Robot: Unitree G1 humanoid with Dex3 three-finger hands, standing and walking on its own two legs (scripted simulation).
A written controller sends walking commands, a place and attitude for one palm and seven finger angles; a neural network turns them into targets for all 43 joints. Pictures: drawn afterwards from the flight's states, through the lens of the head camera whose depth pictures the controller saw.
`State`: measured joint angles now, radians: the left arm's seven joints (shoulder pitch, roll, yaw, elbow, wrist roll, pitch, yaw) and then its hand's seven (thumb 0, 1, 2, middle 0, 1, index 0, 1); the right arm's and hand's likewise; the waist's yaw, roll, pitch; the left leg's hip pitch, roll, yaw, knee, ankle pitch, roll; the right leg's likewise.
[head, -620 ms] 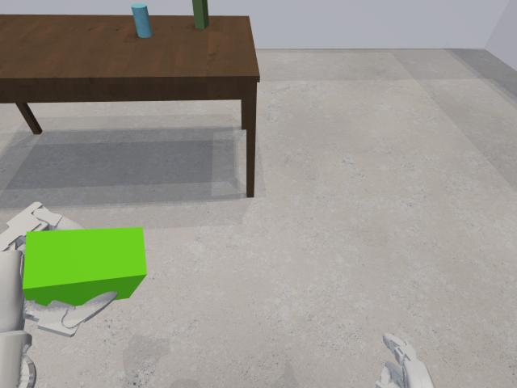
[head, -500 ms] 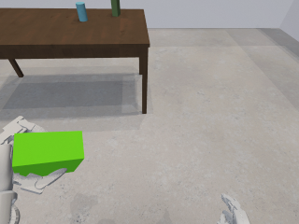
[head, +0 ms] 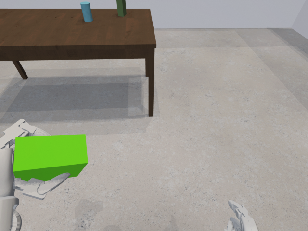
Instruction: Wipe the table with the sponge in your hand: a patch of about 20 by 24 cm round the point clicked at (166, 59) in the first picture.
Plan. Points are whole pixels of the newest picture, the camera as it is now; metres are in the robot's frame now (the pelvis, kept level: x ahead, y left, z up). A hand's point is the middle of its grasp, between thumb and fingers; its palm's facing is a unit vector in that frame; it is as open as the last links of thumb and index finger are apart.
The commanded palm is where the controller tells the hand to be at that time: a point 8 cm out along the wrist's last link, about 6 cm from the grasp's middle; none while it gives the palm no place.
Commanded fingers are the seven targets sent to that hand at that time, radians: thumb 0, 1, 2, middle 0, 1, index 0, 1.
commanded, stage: walk to a spot facing it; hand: left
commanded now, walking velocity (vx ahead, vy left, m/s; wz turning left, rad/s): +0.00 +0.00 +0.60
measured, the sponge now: (61, 159) +0.22 +0.21 +0.14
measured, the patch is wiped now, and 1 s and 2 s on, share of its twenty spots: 0.00 0.00 0.00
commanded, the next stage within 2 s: none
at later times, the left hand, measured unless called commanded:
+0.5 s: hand (15, 200) +0.13 +0.23 +0.17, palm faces +0.55 -0.71 -0.44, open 10.0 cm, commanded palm +0.07 +0.28 +0.18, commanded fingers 0.00 0.10 1.30 -1.20 -1.60 -1.20 -1.60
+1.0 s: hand out of the picture +0.09 +0.27 +0.18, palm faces +0.77 -0.47 -0.42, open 10.0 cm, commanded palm +0.03 +0.28 +0.18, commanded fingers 0.00 0.10 1.30 -1.20 -1.60 -1.20 -1.60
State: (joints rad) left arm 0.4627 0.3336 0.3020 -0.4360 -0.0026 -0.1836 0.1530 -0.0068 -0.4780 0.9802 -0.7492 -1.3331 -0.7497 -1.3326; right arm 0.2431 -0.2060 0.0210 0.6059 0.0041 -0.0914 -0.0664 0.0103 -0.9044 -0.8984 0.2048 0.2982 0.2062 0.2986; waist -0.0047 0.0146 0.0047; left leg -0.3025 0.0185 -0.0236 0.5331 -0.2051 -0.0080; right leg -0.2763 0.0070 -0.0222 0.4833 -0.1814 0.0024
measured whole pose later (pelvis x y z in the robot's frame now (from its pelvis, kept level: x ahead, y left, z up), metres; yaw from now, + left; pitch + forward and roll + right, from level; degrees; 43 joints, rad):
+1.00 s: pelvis +0.04 -0.04 -0.01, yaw +31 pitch -3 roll +1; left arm 0.47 0.37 0.35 -0.54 -0.01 -0.20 0.15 -0.01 -0.48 0.98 -0.75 -1.33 -0.75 -1.33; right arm 0.22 -0.11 0.04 0.59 0.01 -0.12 -0.04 0.01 -0.90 -0.90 0.20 0.30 0.21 0.30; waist 0.02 -0.01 0.05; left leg -0.26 0.10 0.01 0.60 -0.30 -0.02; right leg -0.44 -0.12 -0.12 0.86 -0.39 0.06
